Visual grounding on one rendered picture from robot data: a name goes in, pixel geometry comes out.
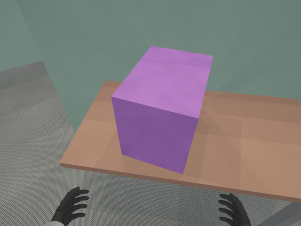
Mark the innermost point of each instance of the robot left hand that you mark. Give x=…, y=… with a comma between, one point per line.
x=64, y=211

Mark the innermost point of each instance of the table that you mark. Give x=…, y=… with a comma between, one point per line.
x=244, y=144

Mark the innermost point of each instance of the robot right hand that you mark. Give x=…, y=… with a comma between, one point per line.
x=238, y=215

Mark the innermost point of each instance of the carton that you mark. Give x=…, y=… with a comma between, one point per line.
x=158, y=104

